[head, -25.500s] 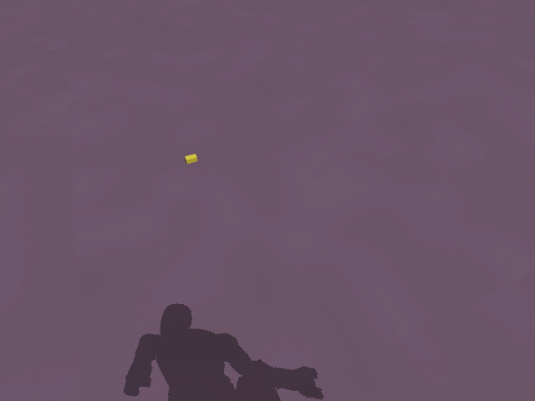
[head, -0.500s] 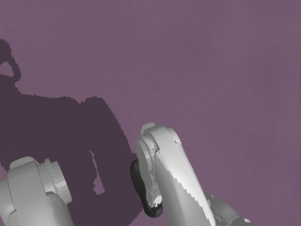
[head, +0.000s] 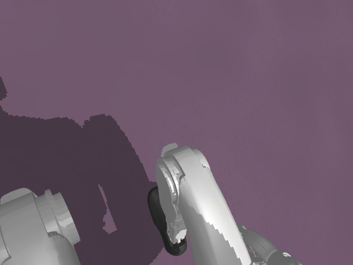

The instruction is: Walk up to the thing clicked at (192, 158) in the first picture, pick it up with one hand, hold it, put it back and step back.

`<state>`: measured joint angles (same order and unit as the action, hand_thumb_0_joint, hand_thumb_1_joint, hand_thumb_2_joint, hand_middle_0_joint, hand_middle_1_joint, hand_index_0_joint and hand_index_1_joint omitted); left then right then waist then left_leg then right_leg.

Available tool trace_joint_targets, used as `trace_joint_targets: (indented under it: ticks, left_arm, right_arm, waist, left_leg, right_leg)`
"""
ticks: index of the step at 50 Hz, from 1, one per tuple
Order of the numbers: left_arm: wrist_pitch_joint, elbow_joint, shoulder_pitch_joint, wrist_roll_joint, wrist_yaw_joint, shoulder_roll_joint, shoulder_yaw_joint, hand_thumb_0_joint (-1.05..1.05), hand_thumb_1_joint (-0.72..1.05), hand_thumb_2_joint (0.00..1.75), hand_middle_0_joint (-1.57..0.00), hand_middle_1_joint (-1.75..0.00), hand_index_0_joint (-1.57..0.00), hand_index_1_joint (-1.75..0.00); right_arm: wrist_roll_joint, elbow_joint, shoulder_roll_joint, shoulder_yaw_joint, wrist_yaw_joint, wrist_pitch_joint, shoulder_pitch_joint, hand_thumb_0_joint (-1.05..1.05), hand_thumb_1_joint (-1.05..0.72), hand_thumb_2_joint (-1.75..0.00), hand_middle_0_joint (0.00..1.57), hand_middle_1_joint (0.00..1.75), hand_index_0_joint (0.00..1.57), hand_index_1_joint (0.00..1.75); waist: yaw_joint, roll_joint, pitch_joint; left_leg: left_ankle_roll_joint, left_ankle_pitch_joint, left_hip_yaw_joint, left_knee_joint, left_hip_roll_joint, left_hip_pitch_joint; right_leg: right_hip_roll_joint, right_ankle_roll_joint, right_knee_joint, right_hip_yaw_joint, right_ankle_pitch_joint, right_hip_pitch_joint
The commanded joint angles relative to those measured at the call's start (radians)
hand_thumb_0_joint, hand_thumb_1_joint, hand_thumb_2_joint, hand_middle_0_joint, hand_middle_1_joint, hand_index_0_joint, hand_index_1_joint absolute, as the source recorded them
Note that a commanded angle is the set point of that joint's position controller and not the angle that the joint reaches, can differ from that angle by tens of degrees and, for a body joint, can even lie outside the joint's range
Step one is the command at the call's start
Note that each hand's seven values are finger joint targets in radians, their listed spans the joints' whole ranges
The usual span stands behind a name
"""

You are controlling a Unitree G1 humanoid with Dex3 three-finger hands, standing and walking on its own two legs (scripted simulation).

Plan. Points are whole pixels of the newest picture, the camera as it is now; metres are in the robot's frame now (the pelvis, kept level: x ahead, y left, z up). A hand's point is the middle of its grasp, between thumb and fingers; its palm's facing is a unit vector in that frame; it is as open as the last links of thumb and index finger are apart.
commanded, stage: rest palm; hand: left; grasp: from above
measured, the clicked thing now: out of the picture +0.43 +0.38 -0.28
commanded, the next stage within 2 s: close in 0.34 s
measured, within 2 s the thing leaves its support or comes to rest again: neither
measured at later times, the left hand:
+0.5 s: hand out of the picture +0.41 +0.37 -0.24, palm faces -0.45 -0.16 -0.88, open 13.0 cm
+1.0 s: hand out of the picture +0.42 +0.37 -0.24, palm faces -0.44 -0.15 -0.88, open 10.5 cm
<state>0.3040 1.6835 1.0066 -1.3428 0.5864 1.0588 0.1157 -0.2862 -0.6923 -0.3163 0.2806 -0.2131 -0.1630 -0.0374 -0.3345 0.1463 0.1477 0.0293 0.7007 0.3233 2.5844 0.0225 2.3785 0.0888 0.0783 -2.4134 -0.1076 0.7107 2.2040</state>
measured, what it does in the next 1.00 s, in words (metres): stands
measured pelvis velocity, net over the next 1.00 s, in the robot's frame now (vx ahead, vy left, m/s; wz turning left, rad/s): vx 0.00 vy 0.00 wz -0.01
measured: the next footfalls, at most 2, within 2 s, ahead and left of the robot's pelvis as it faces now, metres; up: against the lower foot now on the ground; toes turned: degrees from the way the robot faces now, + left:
none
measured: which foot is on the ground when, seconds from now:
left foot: down 0.00-1.00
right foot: down 0.00-1.00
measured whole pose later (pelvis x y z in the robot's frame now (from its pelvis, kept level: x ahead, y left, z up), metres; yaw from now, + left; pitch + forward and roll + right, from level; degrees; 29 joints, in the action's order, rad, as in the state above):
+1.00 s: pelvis +0.00 +0.00 +0.00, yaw -1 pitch +25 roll -16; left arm 0.30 1.67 0.99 -1.31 0.56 1.08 0.13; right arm -0.29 -0.67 -0.33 0.30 -0.23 -0.19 -0.03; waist -0.33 0.15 0.17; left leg 0.03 0.70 0.33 2.60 0.03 2.37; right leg 0.08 0.09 -2.42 -0.12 0.70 2.20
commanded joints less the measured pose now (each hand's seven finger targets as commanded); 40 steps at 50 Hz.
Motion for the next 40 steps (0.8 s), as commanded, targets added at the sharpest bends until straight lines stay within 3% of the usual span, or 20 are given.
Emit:
trace_joint_targets:
  ticks: [1, 3, 6, 8, 10, 15, 17, 22, 26, 30, 34, 36, 38, 40]
  left_arm:
    - [-0.006, -0.104, 0.200, 0.025, 0.023, 0.258, 0.016, 0.00, -0.35, 0.83, -0.24, -0.79, -0.23, -0.80]
    - [0.001, -0.124, 0.204, 0.043, 0.020, 0.262, 0.029, 0.00, -0.34, 0.82, -0.24, -0.79, -0.23, -0.80]
    - [0.007, -0.130, 0.207, 0.039, 0.004, 0.255, 0.019, 0.00, -0.35, 0.82, -0.23, -0.81, -0.22, -0.81]
    - [0.016, -0.166, 0.209, 0.047, 0.007, 0.301, 0.047, 0.00, -0.34, 0.83, -0.25, -0.77, -0.23, -0.79]
    - [0.018, -0.126, 0.188, 0.044, 0.002, 0.254, 0.029, 0.00, -0.34, 0.83, -0.24, -0.79, -0.23, -0.80]
    - [0.030, -0.137, 0.181, 0.033, -0.005, 0.257, 0.018, 0.00, -0.34, 0.83, -0.24, -0.78, -0.23, -0.79]
    - [0.039, -0.126, 0.172, 0.043, 0.001, 0.264, 0.032, 0.00, -0.32, 0.82, -0.26, -0.76, -0.24, -0.77]
    - [0.050, -0.116, 0.170, 0.024, 0.018, 0.263, 0.031, 0.00, -0.31, 0.81, -0.26, -0.77, -0.25, -0.78]
    - [0.052, -0.135, 0.200, 0.012, 0.032, 0.247, 0.005, 0.00, -0.14, 0.69, -0.34, -0.75, -0.36, -0.73]
    - [0.045, -0.152, 0.221, 0.012, 0.052, 0.270, 0.012, 0.00, -0.08, 0.63, -0.38, -0.72, -0.41, -0.70]
    - [0.020, -0.107, 0.202, 0.018, 0.058, 0.248, 0.009, 0.00, -0.04, 0.60, -0.42, -0.68, -0.44, -0.66]
    - [0.014, -0.141, 0.226, 0.023, 0.062, 0.282, 0.028, 0.00, -0.01, 0.57, -0.44, -0.66, -0.47, -0.64]
    - [-0.002, -0.086, 0.191, 0.020, 0.049, 0.248, 0.005, 0.00, 0.02, 0.55, -0.46, -0.64, -0.49, -0.61]
    - [-0.001, -0.136, 0.227, 0.032, 0.047, 0.280, 0.025, 0.00, 0.03, 0.54, -0.47, -0.64, -0.50, -0.61]
  right_arm:
    - [0.004, 0.016, -0.337, -0.095, 0.008, -0.009, -0.153, 0.00, -0.90, -0.90, 0.20, 0.30, 0.20, 0.30]
    - [0.008, 0.016, -0.337, -0.094, 0.010, -0.009, -0.149, 0.00, -0.90, -0.90, 0.20, 0.30, 0.20, 0.30]
    - [0.001, 0.014, -0.337, -0.090, 0.003, -0.009, -0.170, 0.00, -0.90, -0.90, 0.20, 0.30, 0.20, 0.30]
    - [0.012, 0.025, -0.343, -0.092, 0.008, -0.006, -0.150, 0.00, -0.90, -0.90, 0.20, 0.30, 0.20, 0.30]
    - [0.005, 0.018, -0.337, -0.093, 0.005, -0.004, -0.168, 0.00, -0.90, -0.90, 0.20, 0.30, 0.20, 0.30]
    - [0.009, 0.014, -0.336, -0.097, 0.004, -0.005, -0.165, 0.00, -0.90, -0.90, 0.20, 0.30, 0.20, 0.30]
    - [0.008, 0.016, -0.339, -0.092, 0.008, -0.001, -0.155, 0.00, -0.90, -0.90, 0.20, 0.30, 0.20, 0.30]
    - [-0.001, 0.012, -0.340, -0.088, 0.012, 0.006, -0.153, 0.00, -0.90, -0.90, 0.20, 0.30, 0.20, 0.30]
    - [-0.004, 0.009, -0.342, -0.093, 0.007, -0.006, -0.142, 0.00, -0.89, -0.90, 0.20, 0.30, 0.20, 0.30]
    - [-0.005, -0.003, -0.349, -0.094, 0.008, -0.014, -0.142, 0.00, -0.89, -0.90, 0.20, 0.30, 0.20, 0.30]
    - [-0.007, 0.001, -0.352, -0.089, 0.002, -0.023, -0.149, 0.00, -0.89, -0.90, 0.20, 0.30, 0.20, 0.30]
    - [-0.002, -0.002, -0.353, -0.090, 0.002, -0.028, -0.141, 0.00, -0.89, -0.90, 0.20, 0.30, 0.20, 0.30]
    - [-0.005, 0.003, -0.350, -0.089, -0.004, -0.034, -0.145, 0.00, -0.89, -0.90, 0.20, 0.30, 0.20, 0.30]
    - [0.004, 0.009, -0.357, -0.087, -0.002, -0.035, -0.146, 0.00, -0.89, -0.90, 0.20, 0.30, 0.20, 0.30]
  waist:
    - [-0.028, -0.538, -0.641]
    - [-0.020, -0.544, -0.644]
    - [-0.037, -0.551, -0.613]
    - [-0.013, -0.547, -0.651]
    - [-0.033, -0.540, -0.625]
    - [-0.025, -0.545, -0.608]
    - [-0.026, -0.517, -0.610]
    - [-0.028, -0.533, -0.619]
    - [-0.036, -0.545, -0.586]
    - [-0.031, -0.537, -0.602]
    - [-0.043, -0.536, -0.610]
    - [-0.027, -0.564, -0.621]
    - [-0.039, -0.548, -0.595]
    - [-0.032, -0.555, -0.624]
  left_leg:
    - [-0.027, -0.219, -0.153, -0.260, 0.033, -0.556]
    - [-0.024, -0.223, -0.149, -0.271, 0.034, -0.557]
    - [-0.022, -0.222, -0.144, -0.274, 0.033, -0.558]
    - [-0.025, -0.220, -0.147, -0.268, 0.034, -0.553]
    - [-0.022, -0.237, -0.144, -0.272, 0.036, -0.556]
    - [-0.021, -0.222, -0.146, -0.267, 0.038, -0.566]
    - [-0.026, -0.210, -0.145, -0.262, 0.036, -0.536]
    - [-0.023, -0.217, -0.139, -0.269, 0.039, -0.559]
    - [-0.022, -0.182, -0.144, -0.260, 0.038, -0.555]
    - [-0.023, -0.184, -0.149, -0.257, 0.037, -0.545]
    - [-0.021, -0.227, -0.141, -0.253, 0.040, -0.568]
    - [-0.017, -0.228, -0.144, -0.260, 0.038, -0.569]
    - [-0.020, -0.221, -0.146, -0.253, 0.040, -0.559]
    - [-0.020, -0.233, -0.143, -0.258, 0.038, -0.556]
  right_leg:
    - [0.020, -0.082, 0.188, -0.166, -0.298, -0.274]
    - [0.018, -0.084, 0.188, -0.169, -0.296, -0.274]
    - [0.017, -0.084, 0.178, -0.176, -0.292, -0.266]
    - [0.018, -0.084, 0.189, -0.169, -0.291, -0.282]
    - [0.017, -0.082, 0.185, -0.175, -0.304, -0.280]
    - [0.018, -0.084, 0.181, -0.173, -0.288, -0.261]
    - [0.021, -0.081, 0.194, -0.173, -0.283, -0.275]
    - [0.022, -0.082, 0.187, -0.180, -0.286, -0.272]
    - [0.016, -0.082, 0.177, -0.179, -0.263, -0.240]
    - [0.015, -0.081, 0.186, -0.174, -0.264, -0.254]
    - [0.019, -0.079, 0.178, -0.179, -0.302, -0.261]
    - [0.014, -0.083, 0.174, -0.176, -0.301, -0.258]
    - [0.017, -0.081, 0.176, -0.176, -0.296, -0.256]
    - [0.017, -0.083, 0.177, -0.174, -0.305, -0.271]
